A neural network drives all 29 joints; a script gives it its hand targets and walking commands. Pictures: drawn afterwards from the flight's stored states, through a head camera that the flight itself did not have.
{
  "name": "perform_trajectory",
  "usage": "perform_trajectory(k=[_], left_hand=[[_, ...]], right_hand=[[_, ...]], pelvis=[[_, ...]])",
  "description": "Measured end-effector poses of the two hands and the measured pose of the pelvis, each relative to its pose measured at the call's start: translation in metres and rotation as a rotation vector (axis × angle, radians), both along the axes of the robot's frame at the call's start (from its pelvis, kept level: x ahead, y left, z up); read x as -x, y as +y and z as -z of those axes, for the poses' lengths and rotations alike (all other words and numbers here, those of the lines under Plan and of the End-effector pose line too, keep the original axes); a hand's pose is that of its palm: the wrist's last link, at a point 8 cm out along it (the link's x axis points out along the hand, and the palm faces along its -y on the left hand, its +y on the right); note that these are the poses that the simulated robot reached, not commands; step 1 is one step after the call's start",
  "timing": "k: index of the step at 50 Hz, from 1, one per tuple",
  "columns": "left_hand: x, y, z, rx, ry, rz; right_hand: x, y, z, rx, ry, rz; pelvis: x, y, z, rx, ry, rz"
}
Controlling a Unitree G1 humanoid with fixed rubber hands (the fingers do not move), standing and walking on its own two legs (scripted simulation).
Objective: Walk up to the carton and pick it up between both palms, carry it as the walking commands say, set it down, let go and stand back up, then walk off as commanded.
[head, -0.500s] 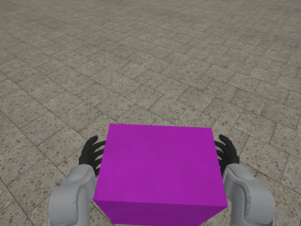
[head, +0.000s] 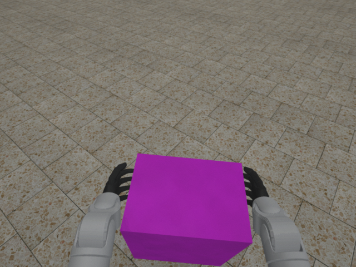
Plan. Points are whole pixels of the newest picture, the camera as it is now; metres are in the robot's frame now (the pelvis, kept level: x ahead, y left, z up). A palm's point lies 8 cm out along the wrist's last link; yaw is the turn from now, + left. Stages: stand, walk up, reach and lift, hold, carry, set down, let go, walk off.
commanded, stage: hold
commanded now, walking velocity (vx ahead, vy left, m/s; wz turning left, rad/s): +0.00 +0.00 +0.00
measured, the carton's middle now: (182, 215) +0.25 +0.01 -0.05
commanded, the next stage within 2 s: set down in 0.12 s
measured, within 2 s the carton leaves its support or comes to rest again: neither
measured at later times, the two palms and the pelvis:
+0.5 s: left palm (110, 196) +0.27 +0.18 +0.01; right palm (246, 192) +0.28 -0.15 +0.01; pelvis -0.02 +0.00 -0.01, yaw +1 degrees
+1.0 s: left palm (121, 201) +0.30 +0.18 -0.07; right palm (238, 198) +0.31 -0.15 -0.08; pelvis -0.04 +0.01 -0.04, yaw +1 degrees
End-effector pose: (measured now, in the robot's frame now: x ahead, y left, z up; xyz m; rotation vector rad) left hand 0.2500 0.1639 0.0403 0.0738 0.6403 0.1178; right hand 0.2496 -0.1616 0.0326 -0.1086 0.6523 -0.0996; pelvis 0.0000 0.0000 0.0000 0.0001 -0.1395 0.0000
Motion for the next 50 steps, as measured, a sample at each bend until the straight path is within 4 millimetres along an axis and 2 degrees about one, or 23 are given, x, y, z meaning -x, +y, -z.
perform_trajectory(k=[7, 14, 31, 38, 50], left_hand=[[0.003, 0.003, 0.0, 0.009, 0.008, -0.026], [0.001, 0.01, 0.015, 0.021, 0.041, -0.067], [-0.029, 0.016, 0.043, 0.09, 0.04, -0.088], [-0.039, 0.014, 0.062, 0.077, 0.042, -0.08], [-0.046, 0.011, 0.115, 0.076, 0.051, -0.093]], right_hand=[[-0.003, 0.003, 0.001, -0.018, 0.01, -0.006], [-0.016, 0.01, 0.013, -0.052, 0.045, -0.006], [-0.044, 0.017, 0.035, -0.084, 0.044, 0.039], [-0.053, 0.015, 0.057, -0.089, 0.046, 0.037], [-0.062, 0.012, 0.112, -0.096, 0.056, 0.026]], pelvis=[[0.002, -0.004, 0.0, -0.005, -0.026, -0.003], [0.009, -0.005, 0.002, 0.003, -0.047, -0.026], [0.019, 0.007, 0.011, 0.002, 0.09, -0.015], [0.024, 0.012, 0.017, 0.0, 0.19, -0.01], [0.036, 0.011, 0.04, -0.003, 0.375, -0.009]])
